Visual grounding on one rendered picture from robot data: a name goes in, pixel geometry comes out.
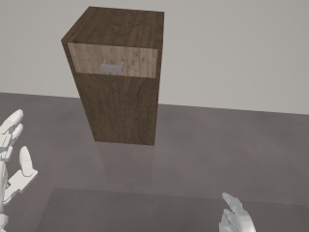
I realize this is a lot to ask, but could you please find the handle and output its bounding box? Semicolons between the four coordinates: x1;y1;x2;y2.
100;60;124;73

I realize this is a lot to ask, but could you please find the cabinet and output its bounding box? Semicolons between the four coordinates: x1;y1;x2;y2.
61;6;165;146

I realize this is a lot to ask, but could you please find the right robot hand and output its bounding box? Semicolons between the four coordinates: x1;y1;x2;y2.
218;192;256;232

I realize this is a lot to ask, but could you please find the left robot hand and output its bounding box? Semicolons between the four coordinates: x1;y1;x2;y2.
0;109;38;215

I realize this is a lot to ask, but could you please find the drawer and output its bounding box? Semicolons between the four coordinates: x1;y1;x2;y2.
68;43;158;78

